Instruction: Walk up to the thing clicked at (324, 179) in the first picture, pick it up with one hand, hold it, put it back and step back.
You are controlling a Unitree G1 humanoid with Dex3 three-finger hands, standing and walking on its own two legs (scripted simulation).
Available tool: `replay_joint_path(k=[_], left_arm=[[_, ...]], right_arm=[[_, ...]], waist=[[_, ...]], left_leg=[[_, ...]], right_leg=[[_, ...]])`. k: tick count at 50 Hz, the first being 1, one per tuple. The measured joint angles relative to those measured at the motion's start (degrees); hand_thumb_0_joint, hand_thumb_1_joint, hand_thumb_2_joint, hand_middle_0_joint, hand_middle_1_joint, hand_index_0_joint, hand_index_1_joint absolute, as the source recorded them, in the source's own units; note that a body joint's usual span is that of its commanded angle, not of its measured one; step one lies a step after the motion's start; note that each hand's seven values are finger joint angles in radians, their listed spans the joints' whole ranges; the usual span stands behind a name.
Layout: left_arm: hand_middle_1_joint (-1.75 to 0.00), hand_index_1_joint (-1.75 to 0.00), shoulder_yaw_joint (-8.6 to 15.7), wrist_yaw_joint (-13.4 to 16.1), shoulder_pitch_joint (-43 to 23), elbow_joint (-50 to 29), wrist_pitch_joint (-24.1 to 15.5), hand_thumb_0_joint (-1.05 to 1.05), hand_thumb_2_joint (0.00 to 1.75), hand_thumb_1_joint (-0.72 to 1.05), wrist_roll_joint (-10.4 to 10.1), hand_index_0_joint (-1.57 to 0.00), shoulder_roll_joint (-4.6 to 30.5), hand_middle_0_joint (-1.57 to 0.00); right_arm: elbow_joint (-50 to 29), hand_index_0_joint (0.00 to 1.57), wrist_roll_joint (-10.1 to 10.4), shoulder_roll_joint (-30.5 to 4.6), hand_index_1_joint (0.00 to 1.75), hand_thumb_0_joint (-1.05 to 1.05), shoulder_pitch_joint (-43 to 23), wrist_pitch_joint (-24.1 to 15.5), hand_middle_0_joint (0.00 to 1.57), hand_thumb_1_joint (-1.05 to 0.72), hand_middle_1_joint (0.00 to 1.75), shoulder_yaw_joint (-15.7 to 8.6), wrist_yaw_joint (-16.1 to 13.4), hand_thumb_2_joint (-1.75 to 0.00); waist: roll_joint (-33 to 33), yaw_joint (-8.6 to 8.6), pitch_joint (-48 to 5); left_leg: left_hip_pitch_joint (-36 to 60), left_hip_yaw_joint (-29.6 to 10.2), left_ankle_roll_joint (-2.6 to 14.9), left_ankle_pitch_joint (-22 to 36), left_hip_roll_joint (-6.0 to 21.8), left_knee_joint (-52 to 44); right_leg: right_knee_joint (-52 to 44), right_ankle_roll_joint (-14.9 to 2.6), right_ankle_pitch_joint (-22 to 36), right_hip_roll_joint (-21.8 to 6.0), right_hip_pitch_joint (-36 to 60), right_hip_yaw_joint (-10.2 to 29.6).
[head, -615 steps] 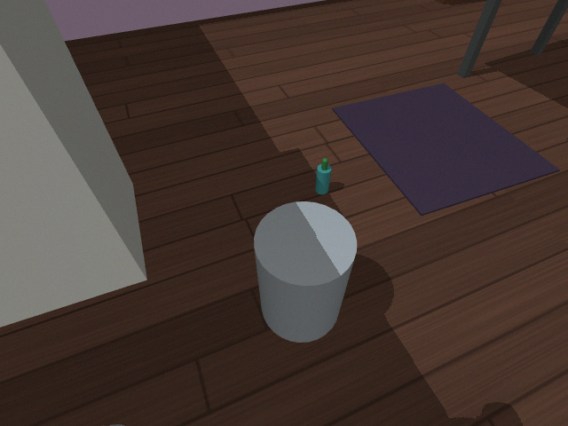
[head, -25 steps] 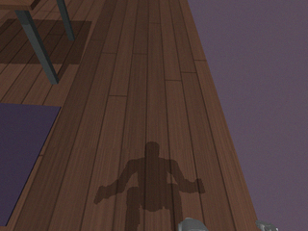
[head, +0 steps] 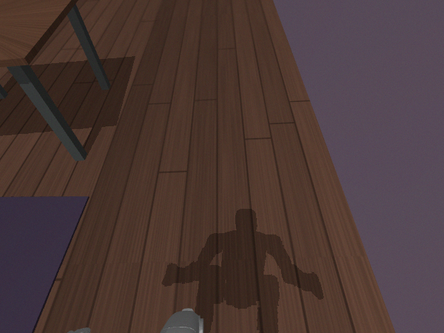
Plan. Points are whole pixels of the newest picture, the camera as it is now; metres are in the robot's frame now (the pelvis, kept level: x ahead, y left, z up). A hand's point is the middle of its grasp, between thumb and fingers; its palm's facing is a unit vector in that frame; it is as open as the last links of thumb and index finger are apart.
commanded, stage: walk up
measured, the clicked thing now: out of the picture -0.39 +1.17 -0.67
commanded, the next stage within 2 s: none
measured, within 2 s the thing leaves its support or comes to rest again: neither
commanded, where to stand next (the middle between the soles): +0.51 +0.02 m, yaw +0 degrees
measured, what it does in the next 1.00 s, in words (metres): walks ahead, turning left: left foot, then right foot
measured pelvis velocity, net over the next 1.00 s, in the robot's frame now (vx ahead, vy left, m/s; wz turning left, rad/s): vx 0.40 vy -0.02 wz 0.51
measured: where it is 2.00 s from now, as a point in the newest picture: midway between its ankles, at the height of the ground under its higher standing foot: (248, 267)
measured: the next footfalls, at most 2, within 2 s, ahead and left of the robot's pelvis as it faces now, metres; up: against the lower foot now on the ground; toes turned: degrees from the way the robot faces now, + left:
left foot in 0.16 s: +0.23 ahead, +0.15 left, +0.00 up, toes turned +6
right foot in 0.68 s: +0.43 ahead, -0.11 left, +0.00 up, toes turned +17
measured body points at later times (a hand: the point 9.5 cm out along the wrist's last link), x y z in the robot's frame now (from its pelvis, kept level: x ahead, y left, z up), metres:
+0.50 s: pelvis +0.19 +0.04 +0.00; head +0.21 +0.07 +0.45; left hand +0.28 +0.36 -0.12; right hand +0.23 -0.28 -0.09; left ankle +0.19 +0.15 -0.74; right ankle +0.29 -0.12 -0.69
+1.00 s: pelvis +0.40 -0.02 +0.00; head +0.41 +0.01 +0.44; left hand +0.29 +0.30 -0.12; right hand +0.66 -0.27 -0.09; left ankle +0.44 +0.13 -0.71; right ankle +0.39 -0.13 -0.74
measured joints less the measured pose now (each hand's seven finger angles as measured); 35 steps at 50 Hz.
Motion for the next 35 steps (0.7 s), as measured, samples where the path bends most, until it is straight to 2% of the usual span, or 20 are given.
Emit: replay_joint_path(k=[5,8,9,10,11,14,16,19,20,22,26,29,33,34,35], left_arm=[[-0.30,-0.30,0.6,-0.2,2.5,0.0,0.3,0.01,0.89,0.90,0.2,-0.21,1.7,-0.21],[-0.30,-0.30,0.7,-0.1,4.0,0.4,0.8,0.01,0.89,0.90,0.1,-0.21,2.9,-0.21],[-0.30,-0.30,0.7,0.0,4.3,0.7,1.1,0.01,0.89,0.90,0.2,-0.21,3.5,-0.21],[-0.30,-0.30,0.8,0.3,4.4,1.2,1.5,0.01,0.89,0.90,0.2,-0.20,3.9,-0.21],[-0.30,-0.30,0.8,0.5,4.2,1.9,2.0,0.01,0.89,0.90,-0.1,-0.20,3.8,-0.21],[-0.30,-0.30,0.1,1.2,3.3,3.3,2.8,0.01,0.89,0.90,-0.4,-0.20,3.7,-0.21],[-0.30,-0.30,-0.1,1.2,2.7,3.4,2.6,0.01,0.89,0.90,-0.7,-0.20,3.9,-0.21],[-0.30,-0.30,0.0,0.7,1.9,2.8,2.5,0.01,0.89,0.90,-0.8,-0.20,3.7,-0.21],[-0.30,-0.30,0.0,0.3,1.2,2.5,3.0,0.01,0.89,0.90,-0.3,-0.20,3.7,-0.21],[-0.30,-0.30,0.1,-0.7,-1.7,1.3,4.5,0.01,0.89,0.90,0.7,-0.20,3.9,-0.21],[-0.30,-0.30,0.6,-1.7,-6.7,-1.9,5.3,0.01,0.89,0.90,1.2,-0.20,3.7,-0.21],[-0.30,-0.30,0.9,-2.2,-9.4,-3.2,5.6,0.01,0.89,0.90,1.2,-0.20,3.4,-0.21],[-0.30,-0.30,1.2,-2.7,-11.3,-4.6,5.1,0.01,0.89,0.90,0.8,-0.20,3.0,-0.21],[-0.30,-0.30,1.2,-2.6,-11.4,-5.1,4.5,0.01,0.89,0.90,0.9,-0.20,3.1,-0.21],[-0.30,-0.30,1.4,-2.2,-11.5,-5.4,3.8,0.01,0.89,0.90,1.2,-0.20,2.7,-0.21]], right_arm=[[0.5,0.20,-0.5,0.2,0.30,0.00,-0.6,0.0,0.21,-0.91,0.30,-0.4,0.5,-0.90],[0.5,0.20,-0.5,0.2,0.30,0.00,-1.0,-0.4,0.21,-0.91,0.30,-0.6,0.5,-0.90],[0.5,0.20,-0.5,0.5,0.30,0.00,-1.3,-0.8,0.21,-0.91,0.30,-0.7,0.4,-0.90],[0.2,0.20,-0.6,0.9,0.30,0.00,-1.8,-1.4,0.21,-0.91,0.30,-0.7,0.1,-0.90],[-0.5,0.20,-0.7,1.1,0.30,0.00,-2.2,-2.0,0.21,-0.91,0.30,-0.7,-0.1,-0.90],[-2.5,0.20,0.3,1.9,0.30,0.00,-2.4,-2.8,0.21,-0.91,0.30,-0.4,-0.6,-0.90],[-3.3,0.20,0.7,2.5,0.30,0.00,-1.9,-2.9,0.21,-0.91,0.30,0.3,-1.1,-0.90],[-3.6,0.20,0.8,2.7,0.30,0.00,-0.7,-2.9,0.21,-0.91,0.30,0.9,-1.5,-0.90],[-3.7,0.20,0.9,2.7,0.30,0.00,0.0,-2.6,0.21,-0.91,0.30,0.9,-1.6,-0.90],[-3.6,0.20,0.9,2.9,0.30,0.00,2.0,-1.4,0.21,-0.91,0.30,1.0,-1.5,-0.90],[-1.6,0.21,0.8,3.1,0.30,0.00,5.3,0.7,0.21,-0.91,0.30,1.7,-1.4,-0.90],[-0.7,0.21,0.6,3.0,0.30,0.00,7.0,1.2,0.21,-0.90,0.30,1.7,-1.7,-0.90],[-0.2,0.21,0.4,1.7,0.30,0.01,7.9,1.4,0.21,-0.90,0.30,1.2,-2.5,-0.90],[-0.3,0.21,0.3,1.2,0.30,0.01,8.2,1.4,0.21,-0.90,0.30,1.1,-2.8,-0.90],[-0.1,0.21,0.2,0.6,0.30,0.01,7.9,1.6,0.21,-0.90,0.30,0.9,-3.2,-0.90]], waist=[[-0.9,1.32,-0.1],[-1.9,1.85,-0.6],[-3.1,1.80,-0.5],[-4.8,1.83,-0.1],[-5.4,1.56,0.2],[-6.0,0.34,0.8],[-6.7,-0.10,0.9],[-7.2,-0.32,0.9],[-7.0,-0.79,0.8],[-6.7,-1.99,1.1],[-7.0,-2.42,0.7],[-7.2,-3.05,0.2],[-6.9,-3.08,-0.3],[-6.7,-2.72,-0.6],[-5.7,-2.20,-0.3]], left_leg=[[0.8,0.9,-0.16,5.1,0.6,-12.5],[3.9,2.0,0.49,6.5,-0.3,-17.0],[4.7,2.5,0.76,8.4,-1.2,-16.8],[5.2,3.7,1.03,7.4,-2.3,-15.4],[5.5,4.3,1.30,5.7,-2.8,-14.1],[8.2,4.9,1.95,3.4,-2.8,-14.6],[10.9,5.4,1.94,3.4,-3.1,-17.2],[14.6,6.2,2.06,3.2,-3.5,-20.6],[15.4,5.7,2.17,3.1,-3.7,-21.2],[16.4,3.0,2.36,3.1,-4.4,-22.5],[19.0,-1.2,1.97,3.0,-5.7,-25.5],[20.6,-4.4,0.95,2.1,-6.4,-26.6],[21.3,-8.1,-1.07,-1.5,-6.8,-24.2],[20.4,-9.1,-1.22,-3.6,-7.0,-21.3],[18.5,-9.6,-0.05,-6.7,-6.5,-15.8]], right_leg=[[0.4,1.32,-4.1,0.2,3.8,-0.6],[3.5,2.52,-8.4,-0.3,5.2,-0.8],[5.7,2.82,-10.5,-1.3,5.3,-0.5],[9.8,2.07,-12.1,-2.9,4.3,0.4],[15.9,1.31,-12.7,-3.0,2.1,2.2],[32.5,0.17,-12.5,-0.4,-5.9,6.2],[35.2,0.14,-10.3,-0.3,-10.0,7.1],[32.5,1.02,-7.1,-1.8,-14.4,7.0],[30.6,1.89,-7.3,-2.2,-15.1,6.9],[26.6,3.22,-8.0,-2.1,-15.7,7.5],[21.0,4.47,-3.8,-2.2,-17.2,8.1],[17.0,4.41,-2.0,-2.0,-16.6,8.5],[8.4,2.79,-0.6,-1.9,-11.9,9.5],[5.0,2.13,0.2,-1.9,-9.7,9.9],[5.1,2.62,3.0,-1.3,-9.3,9.0]])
